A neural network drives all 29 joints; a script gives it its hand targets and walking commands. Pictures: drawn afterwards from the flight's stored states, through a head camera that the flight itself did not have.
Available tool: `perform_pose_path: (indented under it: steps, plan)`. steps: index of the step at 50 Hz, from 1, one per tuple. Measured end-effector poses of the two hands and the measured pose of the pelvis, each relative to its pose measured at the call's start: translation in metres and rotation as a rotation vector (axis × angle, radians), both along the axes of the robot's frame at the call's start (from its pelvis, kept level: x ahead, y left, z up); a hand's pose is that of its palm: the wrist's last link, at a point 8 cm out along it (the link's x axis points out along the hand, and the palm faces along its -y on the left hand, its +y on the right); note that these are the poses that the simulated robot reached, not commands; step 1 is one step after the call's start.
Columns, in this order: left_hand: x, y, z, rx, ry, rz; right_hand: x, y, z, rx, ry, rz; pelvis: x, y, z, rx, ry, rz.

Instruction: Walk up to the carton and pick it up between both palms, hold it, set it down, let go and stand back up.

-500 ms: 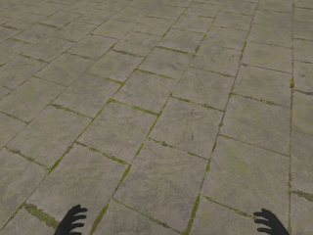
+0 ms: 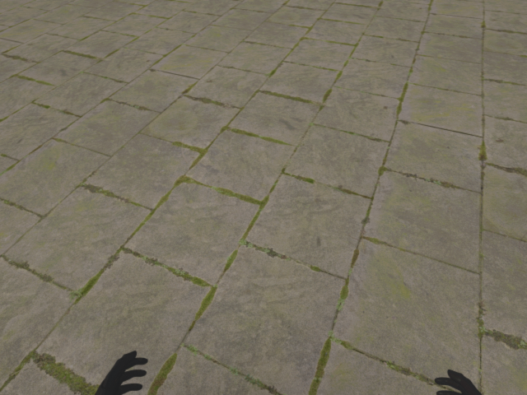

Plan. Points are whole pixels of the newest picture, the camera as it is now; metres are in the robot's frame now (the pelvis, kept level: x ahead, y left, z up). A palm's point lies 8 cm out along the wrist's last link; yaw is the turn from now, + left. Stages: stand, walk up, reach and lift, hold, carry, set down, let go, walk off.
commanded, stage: stand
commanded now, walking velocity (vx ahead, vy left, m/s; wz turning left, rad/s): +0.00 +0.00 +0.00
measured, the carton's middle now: out of the picture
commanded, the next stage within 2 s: none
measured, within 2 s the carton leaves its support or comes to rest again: neither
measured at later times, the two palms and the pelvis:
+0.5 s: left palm out of the picture +0.12 +0.29 -0.08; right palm out of the picture +0.12 -0.28 -0.09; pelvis +0.00 +0.00 +0.01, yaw +0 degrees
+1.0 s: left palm out of the picture +0.09 +0.30 -0.09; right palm out of the picture +0.08 -0.29 -0.10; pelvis +0.00 +0.00 +0.01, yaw +0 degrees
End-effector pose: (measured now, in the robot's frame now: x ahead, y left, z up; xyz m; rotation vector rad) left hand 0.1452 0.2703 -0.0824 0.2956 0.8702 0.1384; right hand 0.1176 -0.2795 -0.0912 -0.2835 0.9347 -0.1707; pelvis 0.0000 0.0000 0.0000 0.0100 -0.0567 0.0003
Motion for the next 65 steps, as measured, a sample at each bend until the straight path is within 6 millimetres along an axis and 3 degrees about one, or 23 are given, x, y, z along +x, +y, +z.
perform_pose_path:
  steps: [25,43,65]
  plan:
    - [-0.027,0.023,-0.001,0.042,0.112,0.059,0.007,-0.004,0.000,-0.017,0.055,0.010,0.001,0.001,0.008,-0.004,-0.005,0.004]
    - [-0.043,0.024,-0.009,0.038,0.190,0.072,-0.036,-0.012,-0.008,-0.026,0.180,-0.048,-0.002,0.002,0.013,-0.005,-0.005,-0.001]
    - [-0.069,0.031,-0.014,0.044,0.273,0.103,-0.041,-0.007,-0.011,-0.022,0.213,-0.057,-0.002,0.006,0.015,-0.006,0.004,-0.006]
